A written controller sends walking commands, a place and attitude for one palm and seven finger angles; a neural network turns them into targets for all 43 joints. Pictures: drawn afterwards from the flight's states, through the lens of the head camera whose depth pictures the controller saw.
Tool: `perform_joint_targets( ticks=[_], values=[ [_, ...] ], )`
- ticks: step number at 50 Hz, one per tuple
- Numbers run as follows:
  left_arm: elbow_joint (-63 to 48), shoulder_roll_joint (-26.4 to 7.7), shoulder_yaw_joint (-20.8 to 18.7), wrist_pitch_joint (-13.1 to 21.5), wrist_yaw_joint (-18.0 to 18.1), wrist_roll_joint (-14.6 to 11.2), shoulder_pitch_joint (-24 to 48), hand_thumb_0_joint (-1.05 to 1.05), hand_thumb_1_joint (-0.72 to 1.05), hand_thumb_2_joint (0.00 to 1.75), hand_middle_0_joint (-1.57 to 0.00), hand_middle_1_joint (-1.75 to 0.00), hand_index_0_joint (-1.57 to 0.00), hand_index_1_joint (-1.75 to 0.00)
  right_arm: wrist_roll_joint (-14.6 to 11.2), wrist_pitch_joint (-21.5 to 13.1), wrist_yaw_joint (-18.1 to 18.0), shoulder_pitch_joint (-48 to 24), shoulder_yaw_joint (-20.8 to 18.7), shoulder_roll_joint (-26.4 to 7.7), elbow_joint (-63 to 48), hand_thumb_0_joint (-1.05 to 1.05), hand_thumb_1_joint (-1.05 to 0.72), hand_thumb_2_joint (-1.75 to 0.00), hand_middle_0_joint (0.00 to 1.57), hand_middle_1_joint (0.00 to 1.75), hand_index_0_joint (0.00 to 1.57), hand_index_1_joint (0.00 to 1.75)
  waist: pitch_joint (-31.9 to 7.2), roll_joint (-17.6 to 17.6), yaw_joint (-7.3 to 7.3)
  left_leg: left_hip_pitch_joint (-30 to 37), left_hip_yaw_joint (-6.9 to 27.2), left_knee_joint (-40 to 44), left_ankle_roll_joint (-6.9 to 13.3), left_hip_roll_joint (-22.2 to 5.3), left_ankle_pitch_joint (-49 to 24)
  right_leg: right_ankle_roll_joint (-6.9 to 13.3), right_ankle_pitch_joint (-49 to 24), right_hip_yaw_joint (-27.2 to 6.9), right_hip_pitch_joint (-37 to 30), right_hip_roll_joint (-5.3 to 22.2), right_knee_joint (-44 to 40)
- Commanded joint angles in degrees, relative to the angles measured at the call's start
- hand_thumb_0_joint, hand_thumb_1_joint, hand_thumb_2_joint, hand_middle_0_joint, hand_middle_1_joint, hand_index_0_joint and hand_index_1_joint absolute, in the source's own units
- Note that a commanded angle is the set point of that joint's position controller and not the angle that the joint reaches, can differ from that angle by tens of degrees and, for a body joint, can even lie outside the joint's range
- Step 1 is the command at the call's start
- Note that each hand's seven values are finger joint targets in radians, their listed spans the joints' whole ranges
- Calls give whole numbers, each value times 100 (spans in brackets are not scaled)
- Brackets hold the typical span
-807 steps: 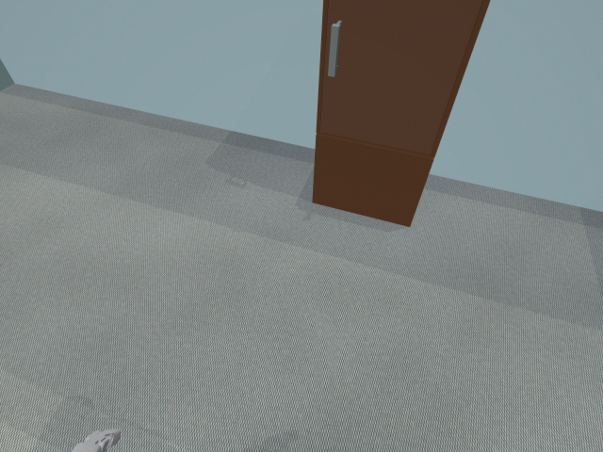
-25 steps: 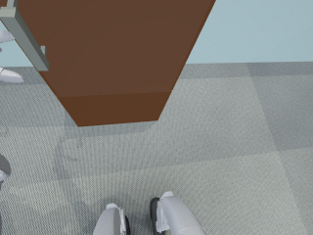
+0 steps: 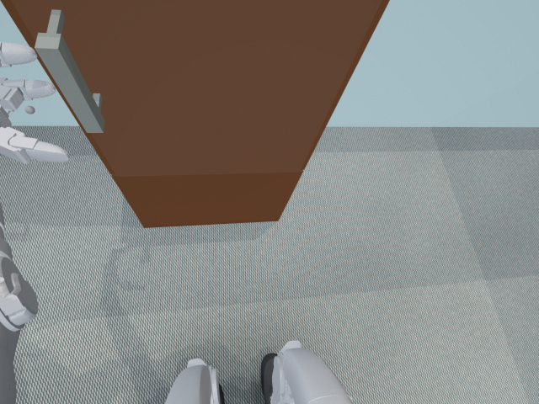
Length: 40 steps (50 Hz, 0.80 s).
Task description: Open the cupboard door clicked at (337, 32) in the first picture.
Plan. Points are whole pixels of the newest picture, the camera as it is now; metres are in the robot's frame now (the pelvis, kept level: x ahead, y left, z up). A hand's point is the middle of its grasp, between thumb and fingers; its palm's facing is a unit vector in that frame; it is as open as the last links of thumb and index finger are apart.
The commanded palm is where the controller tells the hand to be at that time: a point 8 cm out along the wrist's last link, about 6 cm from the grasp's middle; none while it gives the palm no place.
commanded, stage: move the hooked fingers beside the handle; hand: left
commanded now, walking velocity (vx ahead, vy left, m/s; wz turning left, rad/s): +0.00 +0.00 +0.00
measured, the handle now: (78, 78) +0.55 +0.22 +0.06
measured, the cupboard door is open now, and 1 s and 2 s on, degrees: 0 0 1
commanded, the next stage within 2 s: slide the fingers in behind the handle in 0.10 s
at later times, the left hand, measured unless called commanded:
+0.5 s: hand (43, 112) +0.50 +0.26 +0.06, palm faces +0.00 -1.00 +0.00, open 14.0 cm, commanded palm +0.48 +0.29 +0.06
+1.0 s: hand (80, 108) +0.50 +0.21 +0.06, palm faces +0.00 -1.00 -0.02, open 14.0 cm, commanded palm +0.48 +0.25 +0.06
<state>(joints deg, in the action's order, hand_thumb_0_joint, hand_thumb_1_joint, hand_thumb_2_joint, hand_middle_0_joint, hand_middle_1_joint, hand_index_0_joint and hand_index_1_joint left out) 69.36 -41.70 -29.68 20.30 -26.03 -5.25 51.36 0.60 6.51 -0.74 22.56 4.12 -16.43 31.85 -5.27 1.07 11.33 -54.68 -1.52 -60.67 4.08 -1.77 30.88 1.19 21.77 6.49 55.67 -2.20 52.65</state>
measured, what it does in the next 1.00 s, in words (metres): stands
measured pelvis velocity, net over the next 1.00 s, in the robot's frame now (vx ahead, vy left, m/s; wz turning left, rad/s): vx -0.01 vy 0.00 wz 0.00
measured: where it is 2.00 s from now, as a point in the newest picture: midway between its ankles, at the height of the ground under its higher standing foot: outside the picture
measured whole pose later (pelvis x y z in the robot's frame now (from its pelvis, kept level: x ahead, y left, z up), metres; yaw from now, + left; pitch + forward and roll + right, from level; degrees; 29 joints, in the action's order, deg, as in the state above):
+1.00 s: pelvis -0.01 +0.00 +0.00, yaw +0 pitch +24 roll -4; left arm 67.4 -33.1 -24.9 22.6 -18.0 -4.6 51.7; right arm 0.9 6.0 0.4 23.5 3.5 -15.3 33.6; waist -6.1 1.8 11.3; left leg -54.6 -2.0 -61.2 4.0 -1.3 30.5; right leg 1.3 21.8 5.9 56.1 -1.7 54.1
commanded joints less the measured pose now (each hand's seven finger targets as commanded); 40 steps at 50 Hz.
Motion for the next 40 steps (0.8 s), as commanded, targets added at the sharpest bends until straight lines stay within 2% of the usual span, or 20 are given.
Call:
perform_joint_targets(
  ticks=[1, 3, 7, 8, 10, 12, 13, 14, 15, 17, 19, 22, 23, 24, 27, 29, 31, 34, 38, 40],
  values=[
    [-1500, -2010, -350, 552, 3, -163, 2365, 0, -50, 30, -30, -120, -30, -120, 45, -67, -62, 1216, -485, -1191, -71, 0, -90, -90, 20, 30, 20, 30, -3194, 1461, -56, 2414, 702, 523, -416, -116, -4161, 70, -2070, -441, -1398, -140, -163],
    [-1457, -1814, -203, 515, -72, -216, 2283, 0, -50, 30, -30, -120, -30, -120, 23, -58, -62, 1224, -460, -1179, -78, 0, -90, -90, 20, 30, 20, 30, -3199, 1510, -28, 2540, 738, 522, -431, -130, -4395, 81, -2128, -409, -1325, -148, -145],
    [-1004, -1634, -57, 245, -221, -271, 2071, 0, -50, 30, -30, -120, -30, -120, -27, -16, -71, 1166, -432, -1194, -58, 0, -90, -90, 20, 30, 20, 30, -2718, 1009, 51, 1963, 625, 600, -284, -87, -3627, 19, -1968, -434, -1432, -138, -285],
    [-1058, -1737, -135, 253, -249, -277, 2104, 0, -50, 30, -30, -120, -30, -120, -21, -23, -92, 1170, -431, -1205, -87, 0, -90, -90, 20, 30, 20, 30, -2739, 1137, 12, 1984, 648, 606, -297, -82, -3725, 56, -2011, -419, -1451, -131, -240],
    [-977, -1865, -209, 217, -252, -252, 2008, 0, -50, 30, -30, -120, -30, -120, -17, -30, -97, 1162, -443, -1226, -81, 0, -90, -90, 20, 30, 20, 30, -2704, 1052, -21, 1889, 628, 614, -295, -75, -3542, 45, -1893, -425, -1420, -134, -252],
    [-1120, -1628, -23, 286, -213, -268, 2191, 0, -50, 30, -30, -120, -30, -120, -18, -30, -86, 1154, -422, -1188, -96, 0, -90, -90, 20, 30, 20, 30, -2675, 992, 40, 1877, 635, 634, -280, -70, -3312, 34, -1747, -421, -1332, -132, -265],
    [-1284, -1525, 73, 376, -205, -300, 2379, 0, -50, 30, -30, -120, -30, -120, -19, -41, -90, 1139, -420, -1168, -86, 0, -90, -90, 20, 30, 20, 30, -2635, 1229, 71, 2059, 670, 620, -323, -87, -3498, 67, -1748, -404, -1172, -137, -240],
    [-1328, -1478, 84, 423, -173, -296, 2348, 0, -50, 30, -30, -120, -30, -120, -1, -35, -71, 1177, -432, -1180, -52, 0, -90, -90, 20, 30, 20, 30, -2752, 1269, 32, 2259, 732, 636, -371, -111, -3583, 62, -1633, -378, -1070, -145, -248],
    [-1348, -1315, 179, 460, -146, -323, 2448, 0, -50, 30, -30, -120, -30, -120, 6, -45, -58, 1157, -437, -1172, -34, 0, -90, -90, 20, 30, 20, 30, -2753, 1275, 87, 2328, 749, 612, -383, -119, -3544, 55, -1550, -374, -944, -153, -246],
    [-1140, -1440, 38, 465, -66, -326, 2450, 0, -50, 30, -30, -120, -30, -120, 3, -67, -65, 1148, -444, -1195, 16, 0, -90, -90, 20, 30, 20, 30, -2671, 1010, 121, 2023, 718, 586, -339, -95, -3194, 49, -1466, -395, -1024, -144, -243],
    [-1104, -1496, -8, 455, -18, -308, 2545, 0, -50, 30, -30, -120, -30, -120, 4, -83, -81, 1170, -444, -1194, 24, 0, -90, -90, 20, 30, 20, 30, -2774, 1049, 108, 1934, 699, 578, -321, -71, -3121, 55, -1521, -425, -1126, -130, -211],
    [-1007, -1615, -22, 369, 100, -167, 2483, 0, -50, 30, -30, -120, -30, -120, 8, -89, -68, 1140, -398, -1188, -19, 0, -90, -90, 20, 30, 20, 30, -2609, 1172, 32, 1739, 679, 635, -319, -49, -2874, 67, -1346, -410, -1118, -114, -196],
    [-1086, -1654, -15, 394, 130, -121, 2583, 0, -50, 30, -30, -120, -30, -120, 13, -94, -77, 1161, -399, -1189, -36, 0, -90, -90, 20, 30, 20, 30, -2650, 1151, 60, 1823, 711, 616, -323, -55, -2987, 79, -1389, -396, -1080, -122, -165],
    [-1210, -1767, -83, 411, 170, -87, 2584, 0, -50, 30, -30, -120, -30, -120, 16, -89, -69, 1167, -406, -1183, -41, 0, -90, -90, 20, 30, 20, 30, -2812, 1270, 6, 1894, 693, 607, -334, -57, -3096, 68, -1474, -417, -1151, -122, -161],
    [-1509, -1657, -69, 506, 243, -120, 2607, 0, -50, 30, -30, -120, -30, -120, 32, -95, -42, 1165, -424, -1159, -63, 0, -90, -90, 20, 30, 20, 30, -3132, 1352, -2, 2154, 729, 561, -381, -83, -3423, 61, -1622, -410, -1180, -119, -131],
    [-1568, -1507, -34, 548, 214, -193, 2517, 0, -50, 30, -30, -120, -30, -120, 29, -85, -20, 1199, -450, -1162, -39, 0, -90, -90, 20, 30, 20, 30, -3267, 1437, -26, 2465, 789, 539, -450, -121, -3803, 70, -1689, -383, -1068, -141, -123],
    [-1401, -1355, 29, 483, 222, -240, 2459, 0, -50, 30, -30, -120, -30, -120, 23, -74, -17, 1188, -442, -1166, -14, 0, -90, -90, 20, 30, 20, 30, -2979, 1143, 28, 2257, 784, 588, -415, -125, -3600, 50, -1637, -362, -1105, -142, -164],
    [-1313, -1000, 272, 367, 252, -222, 2414, 0, -50, 30, -30, -120, -30, -120, 8, -56, 3, 1183, -446, -1136, -17, 0, -90, -90, 20, 30, 20, 30, -2829, 1324, 40, 2341, 785, 647, -429, -122, -3598, 49, -1518, -335, -917, -139, -201],
    [-1519, -727, 392, 386, 407, -216, 2238, 0, -50, 30, -30, -120, -30, -120, 24, -45, 24, 1247, -497, -1113, -28, 0, -90, -90, 20, 30, 20, 30, -2845, 1235, -2, 2665, 877, 676, -496, -159, -4036, 66, -1552, -283, -781, -147, -218],
    [-1392, -392, 575, 402, 511, -253, 2426, 0, -50, 30, -30, -120, -30, -120, 31, -50, 46, 1221, -503, -1078, 41, 0, -90, -90, 20, 30, 20, 30, -2625, 1037, 115, 2555, 878, 698, -489, -162, -3734, 29, -1406, -274, -665, -145, -262]
  ],
)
